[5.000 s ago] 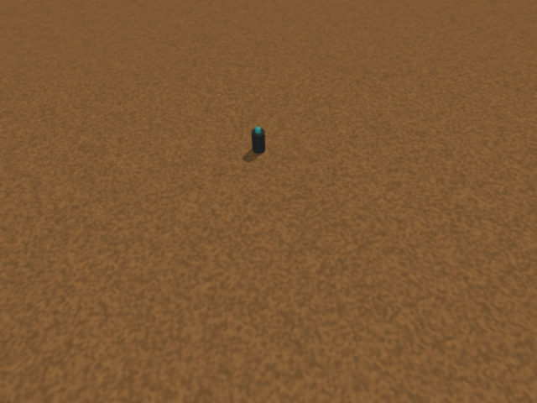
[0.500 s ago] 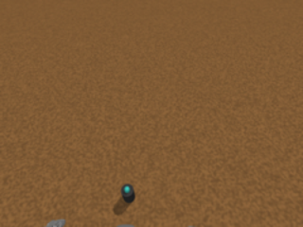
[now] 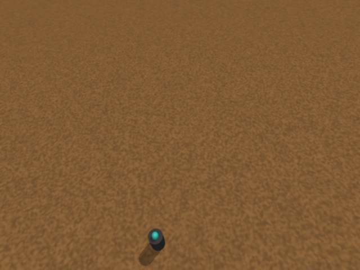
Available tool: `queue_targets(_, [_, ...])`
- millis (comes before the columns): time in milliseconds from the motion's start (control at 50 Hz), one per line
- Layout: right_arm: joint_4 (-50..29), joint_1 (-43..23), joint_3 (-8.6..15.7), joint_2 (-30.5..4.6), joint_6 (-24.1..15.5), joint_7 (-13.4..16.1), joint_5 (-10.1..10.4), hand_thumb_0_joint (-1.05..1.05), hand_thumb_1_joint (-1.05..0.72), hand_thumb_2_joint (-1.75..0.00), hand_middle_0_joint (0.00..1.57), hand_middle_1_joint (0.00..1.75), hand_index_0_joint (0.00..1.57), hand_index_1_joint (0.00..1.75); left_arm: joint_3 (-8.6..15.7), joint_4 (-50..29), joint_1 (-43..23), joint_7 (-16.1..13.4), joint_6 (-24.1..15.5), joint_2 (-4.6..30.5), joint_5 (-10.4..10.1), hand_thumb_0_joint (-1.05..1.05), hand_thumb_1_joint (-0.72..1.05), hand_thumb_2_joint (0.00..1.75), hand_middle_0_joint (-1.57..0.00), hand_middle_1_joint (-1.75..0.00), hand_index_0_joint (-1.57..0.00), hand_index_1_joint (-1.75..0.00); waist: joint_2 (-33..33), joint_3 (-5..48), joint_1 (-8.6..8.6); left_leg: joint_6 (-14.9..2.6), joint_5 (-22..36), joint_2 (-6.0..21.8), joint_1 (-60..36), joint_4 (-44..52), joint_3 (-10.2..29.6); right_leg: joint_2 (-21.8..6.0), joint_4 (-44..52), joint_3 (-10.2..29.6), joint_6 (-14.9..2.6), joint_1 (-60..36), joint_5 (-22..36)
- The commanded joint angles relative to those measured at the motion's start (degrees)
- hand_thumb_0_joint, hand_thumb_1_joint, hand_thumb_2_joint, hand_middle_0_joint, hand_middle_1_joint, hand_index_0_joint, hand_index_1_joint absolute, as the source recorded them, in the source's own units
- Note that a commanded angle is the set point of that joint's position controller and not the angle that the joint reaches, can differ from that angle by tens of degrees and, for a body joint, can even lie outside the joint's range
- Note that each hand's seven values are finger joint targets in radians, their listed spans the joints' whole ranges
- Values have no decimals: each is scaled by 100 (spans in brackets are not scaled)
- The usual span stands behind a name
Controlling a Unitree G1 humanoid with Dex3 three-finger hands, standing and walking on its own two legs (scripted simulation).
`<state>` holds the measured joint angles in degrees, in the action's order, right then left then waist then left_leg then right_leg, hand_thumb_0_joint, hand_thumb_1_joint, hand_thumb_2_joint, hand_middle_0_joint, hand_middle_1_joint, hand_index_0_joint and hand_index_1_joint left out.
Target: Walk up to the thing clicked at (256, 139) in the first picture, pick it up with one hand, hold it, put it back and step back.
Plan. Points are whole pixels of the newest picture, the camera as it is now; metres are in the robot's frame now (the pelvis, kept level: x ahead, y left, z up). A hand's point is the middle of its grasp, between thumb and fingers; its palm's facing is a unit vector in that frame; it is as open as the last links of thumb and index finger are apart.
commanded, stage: walk up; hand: left
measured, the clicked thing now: (156, 239) +0.36 +0.19 -0.70
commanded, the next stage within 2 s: stand in 1.10 s
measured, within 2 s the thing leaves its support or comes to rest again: neither
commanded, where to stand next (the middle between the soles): +0.02 -0.01 m, yaw -1 degrees
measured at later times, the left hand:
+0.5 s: hand out of the picture +0.12 +0.24 -0.15, palm faces -0.06 -0.94 -0.33, open 7.3 cm
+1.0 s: hand out of the picture +0.10 +0.25 -0.15, palm faces -0.04 -0.94 -0.34, open 7.4 cm
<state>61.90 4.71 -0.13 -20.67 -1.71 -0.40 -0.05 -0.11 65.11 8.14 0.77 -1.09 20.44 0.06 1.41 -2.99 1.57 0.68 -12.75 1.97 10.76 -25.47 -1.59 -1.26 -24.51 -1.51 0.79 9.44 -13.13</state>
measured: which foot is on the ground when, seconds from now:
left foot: down 0.00-1.00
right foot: down 0.00-1.00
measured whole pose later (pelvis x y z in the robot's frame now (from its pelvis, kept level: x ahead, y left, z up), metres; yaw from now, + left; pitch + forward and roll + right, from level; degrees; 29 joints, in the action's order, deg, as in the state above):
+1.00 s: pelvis +0.02 +0.00 +0.01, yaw -2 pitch -2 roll +0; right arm 65.7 5.1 0.5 -19.9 -1.1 -0.1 -0.7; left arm 0.5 66.1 4.9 0.4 0.0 19.7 0.7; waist 0.0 -2.4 0.2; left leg 0.5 -11.0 1.6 4.9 -18.2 -3.7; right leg -1.5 -19.0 0.4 1.3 5.1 -11.5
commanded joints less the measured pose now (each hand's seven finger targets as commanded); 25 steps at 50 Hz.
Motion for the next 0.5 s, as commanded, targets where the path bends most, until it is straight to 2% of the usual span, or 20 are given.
queue_targets(0, [-186,-99,298,-1264,-78,98,11,0,-90,-90,20,30,20,30,254,-290,-402,-106,-118,1224,-18,0,90,90,-20,-30,-20,-30,-411,705,-194,-262,1508,551,-602,302,412,-647,482,522,-238,-134,1621])
queue_targets(120, [-71,-333,287,-1221,-52,85,-29,0,-90,-90,20,30,20,30,254,-233,-564,-120,-79,1183,1,0,90,90,-20,-30,-20,-30,-211,496,-155,-219,1246,571,-550,605,411,-603,669,499,-198,-154,1191])
queue_targets(360, [28,-307,271,-1187,-85,94,-51,0,-90,-90,20,30,20,30,286,-272,-804,-117,-65,1167,32,0,90,90,-20,-30,-20,-30,-106,760,-180,-183,1517,598,-629,802,308,-628,701,505,-178,-625,1594])
queue_targets(480, [53,-262,279,-1215,-86,110,-50,0,-90,-90,20,30,20,30,296,-255,-817,-111,-27,1134,36,0,90,90,-20,-30,-20,-30,-49,628,-195,-185,1315,590,-585,883,303,-573,707,492,-181,-556,1371])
